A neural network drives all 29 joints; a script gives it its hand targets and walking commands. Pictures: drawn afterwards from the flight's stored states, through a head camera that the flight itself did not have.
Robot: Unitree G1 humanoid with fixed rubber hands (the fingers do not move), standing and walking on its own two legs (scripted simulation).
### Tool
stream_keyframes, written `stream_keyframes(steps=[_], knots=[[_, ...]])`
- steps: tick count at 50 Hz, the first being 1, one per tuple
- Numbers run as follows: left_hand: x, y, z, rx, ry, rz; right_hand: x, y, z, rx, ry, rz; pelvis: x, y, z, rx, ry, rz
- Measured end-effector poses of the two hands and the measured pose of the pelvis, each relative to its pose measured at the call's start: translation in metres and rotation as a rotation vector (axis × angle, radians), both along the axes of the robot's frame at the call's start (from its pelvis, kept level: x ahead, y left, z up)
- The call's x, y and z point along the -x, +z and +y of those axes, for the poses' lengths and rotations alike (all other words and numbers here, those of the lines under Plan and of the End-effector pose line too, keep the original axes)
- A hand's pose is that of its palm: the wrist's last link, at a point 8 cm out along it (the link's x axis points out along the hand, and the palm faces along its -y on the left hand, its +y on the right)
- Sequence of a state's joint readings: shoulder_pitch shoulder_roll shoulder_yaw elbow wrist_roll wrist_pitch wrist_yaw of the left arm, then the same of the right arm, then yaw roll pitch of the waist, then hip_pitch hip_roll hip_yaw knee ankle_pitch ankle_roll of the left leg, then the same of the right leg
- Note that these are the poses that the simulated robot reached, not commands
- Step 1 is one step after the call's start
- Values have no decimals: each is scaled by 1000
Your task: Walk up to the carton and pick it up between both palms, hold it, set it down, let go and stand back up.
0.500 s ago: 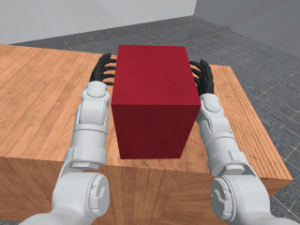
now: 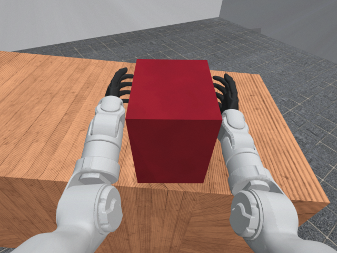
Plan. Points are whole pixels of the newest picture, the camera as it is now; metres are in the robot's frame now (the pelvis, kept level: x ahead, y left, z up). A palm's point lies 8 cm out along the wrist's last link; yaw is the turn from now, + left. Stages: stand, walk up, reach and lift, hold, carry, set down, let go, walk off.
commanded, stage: set down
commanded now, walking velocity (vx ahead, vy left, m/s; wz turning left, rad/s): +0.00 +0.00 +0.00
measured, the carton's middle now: (171, 123) +0.41 -0.06 +0.11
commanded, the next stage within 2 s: none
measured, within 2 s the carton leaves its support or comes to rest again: rests again in 1.22 s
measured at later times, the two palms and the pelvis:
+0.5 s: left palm (125, 101) +0.44 +0.06 +0.16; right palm (232, 112) +0.39 -0.21 +0.16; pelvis +0.01 +0.00 +0.00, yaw -1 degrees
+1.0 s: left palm (126, 107) +0.45 +0.06 +0.14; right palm (229, 114) +0.40 -0.21 +0.14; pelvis +0.02 +0.00 +0.00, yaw -2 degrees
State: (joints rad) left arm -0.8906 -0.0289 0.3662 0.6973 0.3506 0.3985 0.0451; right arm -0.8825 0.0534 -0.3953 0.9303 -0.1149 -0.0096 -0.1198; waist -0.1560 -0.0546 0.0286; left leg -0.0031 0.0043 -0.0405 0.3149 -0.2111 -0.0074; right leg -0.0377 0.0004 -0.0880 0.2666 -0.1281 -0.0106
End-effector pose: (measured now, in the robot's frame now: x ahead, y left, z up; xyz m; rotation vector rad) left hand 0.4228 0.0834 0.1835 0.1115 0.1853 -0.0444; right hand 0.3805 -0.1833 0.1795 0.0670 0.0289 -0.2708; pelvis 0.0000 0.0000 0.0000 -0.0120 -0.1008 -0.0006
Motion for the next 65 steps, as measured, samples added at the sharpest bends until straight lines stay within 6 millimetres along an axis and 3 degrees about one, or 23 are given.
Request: stream_keyframes(steps=[19, 31, 38, 51, 65], knots=[[-14, -9, -24, -8, -18, 28, -8, -10, -23, -7, -14, 31, -7, 0, 0, -2, -22, 51], [-23, -36, -26, 7, -21, 63, -14, -36, -24, -5, -21, 68, -13, 1, 1, -4, -27, 89], [-28, -47, -29, 24, -30, 74, -16, -41, -27, 20, -31, 80, -17, 0, 1, -3, -35, 118], [-31, -49, -25, 22, -24, 76, -22, -39, -23, 14, -23, 81, -21, 0, 5, 0, -39, 124], [-24, -54, -31, 22, -31, 73, -11, -51, -28, 6, -35, 82, -17, 0, 7, -1, -48, 125]])
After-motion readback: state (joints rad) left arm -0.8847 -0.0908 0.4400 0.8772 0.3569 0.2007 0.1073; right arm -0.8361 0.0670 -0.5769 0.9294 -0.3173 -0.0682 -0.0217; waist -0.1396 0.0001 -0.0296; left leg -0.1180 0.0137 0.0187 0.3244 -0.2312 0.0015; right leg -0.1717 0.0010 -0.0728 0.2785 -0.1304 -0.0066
